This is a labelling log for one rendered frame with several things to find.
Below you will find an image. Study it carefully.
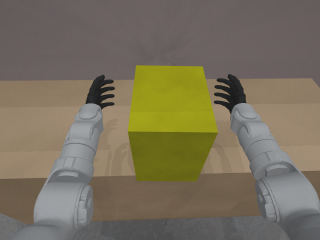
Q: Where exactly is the robot right forearm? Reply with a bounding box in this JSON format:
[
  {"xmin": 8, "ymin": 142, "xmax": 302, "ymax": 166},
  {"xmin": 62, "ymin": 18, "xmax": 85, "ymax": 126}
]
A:
[{"xmin": 230, "ymin": 103, "xmax": 320, "ymax": 210}]

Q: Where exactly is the carton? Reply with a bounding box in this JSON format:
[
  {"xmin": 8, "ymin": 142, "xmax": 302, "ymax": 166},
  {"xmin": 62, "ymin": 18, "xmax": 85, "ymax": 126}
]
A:
[{"xmin": 128, "ymin": 65, "xmax": 218, "ymax": 182}]

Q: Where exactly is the pedestal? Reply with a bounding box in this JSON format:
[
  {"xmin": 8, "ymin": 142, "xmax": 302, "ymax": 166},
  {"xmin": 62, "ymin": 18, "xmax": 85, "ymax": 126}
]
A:
[{"xmin": 0, "ymin": 78, "xmax": 320, "ymax": 224}]

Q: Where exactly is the robot right hand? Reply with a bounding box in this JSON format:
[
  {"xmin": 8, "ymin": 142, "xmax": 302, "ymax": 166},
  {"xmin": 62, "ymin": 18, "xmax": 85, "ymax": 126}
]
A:
[{"xmin": 214, "ymin": 74, "xmax": 247, "ymax": 114}]

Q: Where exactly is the robot left forearm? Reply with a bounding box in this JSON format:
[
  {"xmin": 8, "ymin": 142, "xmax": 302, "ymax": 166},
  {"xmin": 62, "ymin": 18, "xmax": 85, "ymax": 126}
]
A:
[{"xmin": 33, "ymin": 103, "xmax": 104, "ymax": 222}]

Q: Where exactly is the left robot upper arm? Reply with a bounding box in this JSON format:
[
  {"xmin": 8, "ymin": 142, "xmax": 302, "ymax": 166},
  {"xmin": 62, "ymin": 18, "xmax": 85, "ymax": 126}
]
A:
[{"xmin": 6, "ymin": 182, "xmax": 94, "ymax": 240}]

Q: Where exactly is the robot left hand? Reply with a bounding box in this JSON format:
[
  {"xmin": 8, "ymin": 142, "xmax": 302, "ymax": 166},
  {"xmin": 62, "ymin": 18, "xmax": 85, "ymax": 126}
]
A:
[{"xmin": 85, "ymin": 75, "xmax": 115, "ymax": 109}]

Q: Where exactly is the right robot upper arm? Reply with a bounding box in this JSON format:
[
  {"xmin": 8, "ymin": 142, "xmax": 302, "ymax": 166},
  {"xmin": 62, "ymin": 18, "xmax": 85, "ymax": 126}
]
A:
[{"xmin": 255, "ymin": 171, "xmax": 320, "ymax": 240}]

